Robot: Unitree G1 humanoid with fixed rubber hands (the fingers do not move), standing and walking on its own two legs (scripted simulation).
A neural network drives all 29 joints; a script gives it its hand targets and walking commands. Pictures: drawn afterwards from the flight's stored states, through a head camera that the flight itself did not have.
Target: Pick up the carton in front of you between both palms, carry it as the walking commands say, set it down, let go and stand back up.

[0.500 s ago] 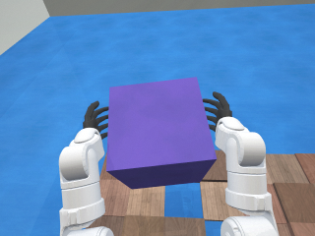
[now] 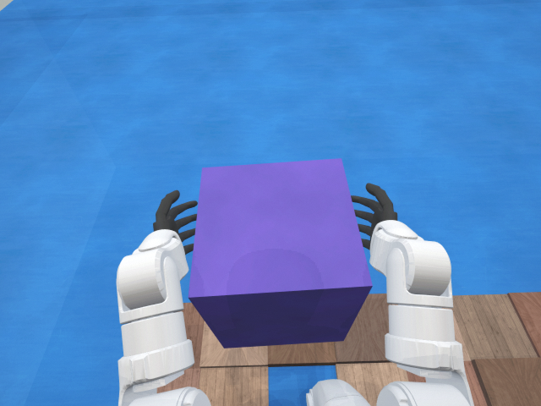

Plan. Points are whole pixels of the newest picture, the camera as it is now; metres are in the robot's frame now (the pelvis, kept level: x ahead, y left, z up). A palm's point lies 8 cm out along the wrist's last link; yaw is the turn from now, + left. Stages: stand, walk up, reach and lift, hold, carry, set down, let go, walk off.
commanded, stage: carry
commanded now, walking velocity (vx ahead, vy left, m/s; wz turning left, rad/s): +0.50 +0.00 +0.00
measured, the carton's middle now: (278, 260) +0.32 -0.03 +0.00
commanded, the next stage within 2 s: none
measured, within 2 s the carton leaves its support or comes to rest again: neither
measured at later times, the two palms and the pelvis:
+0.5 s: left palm (167, 92) +0.65 +0.14 +0.12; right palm (314, 71) +0.69 -0.16 +0.11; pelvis +0.35 -0.06 +0.01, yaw +3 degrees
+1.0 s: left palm (187, 4) +1.07 +0.12 +0.12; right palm out of the picture +1.06 -0.19 +0.12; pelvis +0.72 -0.03 -0.02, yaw +1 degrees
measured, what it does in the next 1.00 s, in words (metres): walks ahead: right foot, then left foot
